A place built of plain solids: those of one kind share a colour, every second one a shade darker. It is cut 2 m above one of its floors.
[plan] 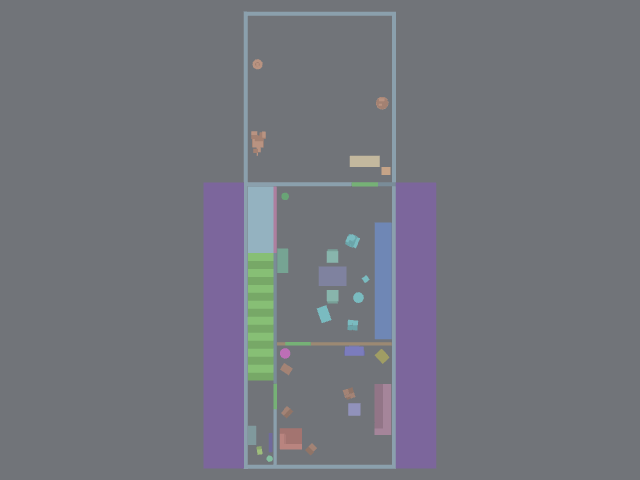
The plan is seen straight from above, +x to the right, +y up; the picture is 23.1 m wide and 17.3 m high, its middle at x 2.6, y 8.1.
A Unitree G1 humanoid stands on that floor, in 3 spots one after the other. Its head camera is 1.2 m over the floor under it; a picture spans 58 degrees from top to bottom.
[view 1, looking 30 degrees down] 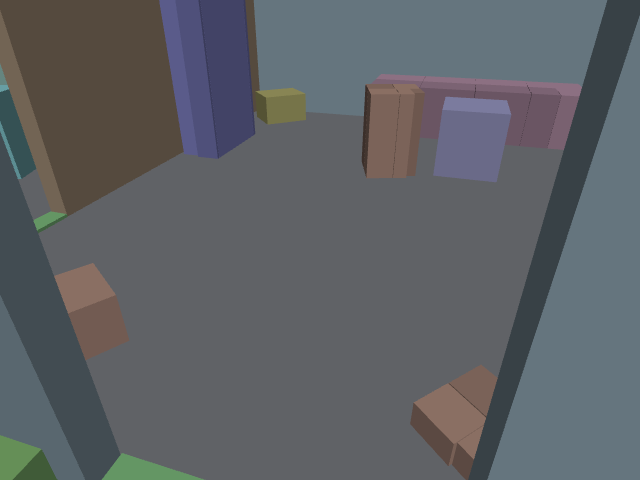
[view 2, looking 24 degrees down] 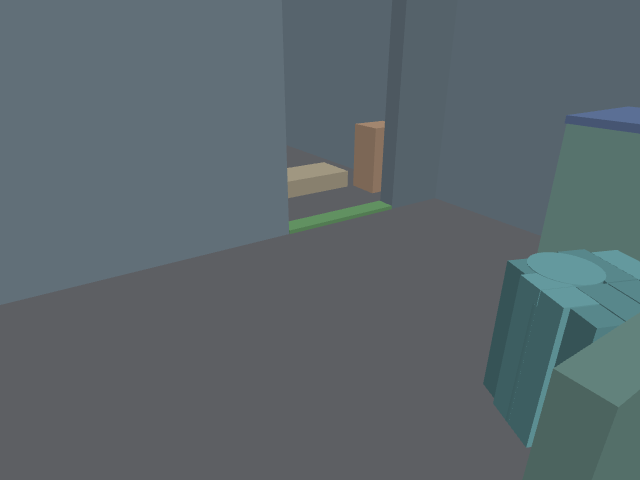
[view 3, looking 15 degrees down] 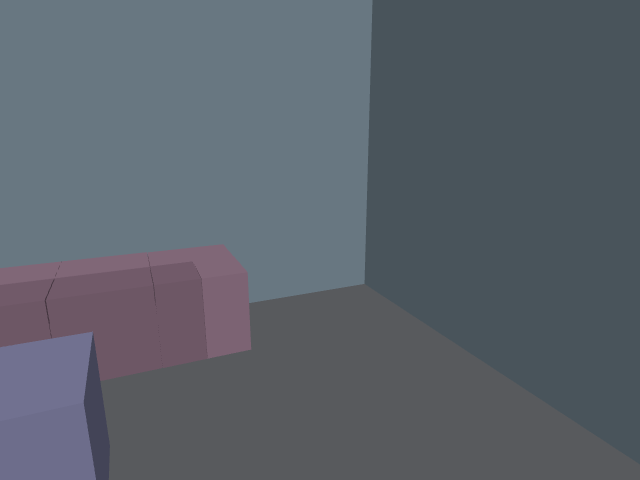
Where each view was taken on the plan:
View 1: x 0.46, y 2.13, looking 17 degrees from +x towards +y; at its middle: ground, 2.40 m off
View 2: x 2.40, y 7.57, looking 57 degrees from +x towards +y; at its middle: ground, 2.95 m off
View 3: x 2.44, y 1.60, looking -24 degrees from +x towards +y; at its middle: wall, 3.11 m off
